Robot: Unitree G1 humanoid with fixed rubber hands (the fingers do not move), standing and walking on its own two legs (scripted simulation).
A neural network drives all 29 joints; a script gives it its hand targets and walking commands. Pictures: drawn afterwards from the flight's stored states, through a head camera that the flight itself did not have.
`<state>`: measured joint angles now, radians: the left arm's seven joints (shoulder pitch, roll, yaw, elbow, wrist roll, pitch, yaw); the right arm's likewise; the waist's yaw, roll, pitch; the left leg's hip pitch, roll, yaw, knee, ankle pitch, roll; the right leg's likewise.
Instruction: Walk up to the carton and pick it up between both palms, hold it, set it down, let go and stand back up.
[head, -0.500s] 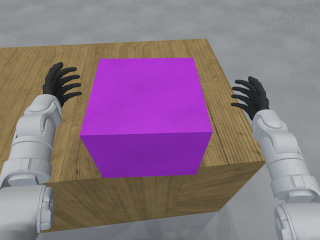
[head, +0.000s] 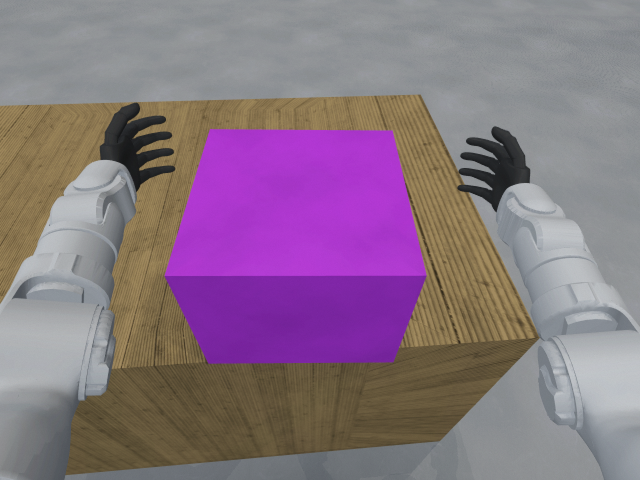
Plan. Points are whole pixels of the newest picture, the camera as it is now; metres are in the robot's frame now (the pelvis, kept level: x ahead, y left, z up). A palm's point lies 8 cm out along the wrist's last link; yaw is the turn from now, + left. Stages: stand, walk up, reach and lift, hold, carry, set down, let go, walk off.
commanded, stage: reach and lift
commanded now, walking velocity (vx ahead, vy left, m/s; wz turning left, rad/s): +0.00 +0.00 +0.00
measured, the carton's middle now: (301, 245) +0.45 +0.05 +0.01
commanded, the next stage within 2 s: none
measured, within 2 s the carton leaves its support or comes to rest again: neither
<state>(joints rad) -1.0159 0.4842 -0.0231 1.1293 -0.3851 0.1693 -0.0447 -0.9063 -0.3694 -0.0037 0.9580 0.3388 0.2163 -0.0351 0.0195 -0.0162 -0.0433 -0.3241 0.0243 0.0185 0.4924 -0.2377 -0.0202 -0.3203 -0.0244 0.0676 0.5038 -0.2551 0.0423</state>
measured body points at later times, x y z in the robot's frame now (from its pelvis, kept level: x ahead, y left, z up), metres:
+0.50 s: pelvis +0.01 +0.00 +0.00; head +0.08 +0.01 +0.44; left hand +0.44 +0.29 +0.08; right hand +0.47 -0.19 +0.08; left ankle +0.01 +0.13 -0.74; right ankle +0.00 -0.15 -0.74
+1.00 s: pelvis +0.01 +0.00 -0.01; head +0.08 +0.02 +0.44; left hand +0.45 +0.25 +0.06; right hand +0.47 -0.17 +0.07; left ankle +0.01 +0.13 -0.74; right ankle +0.00 -0.15 -0.74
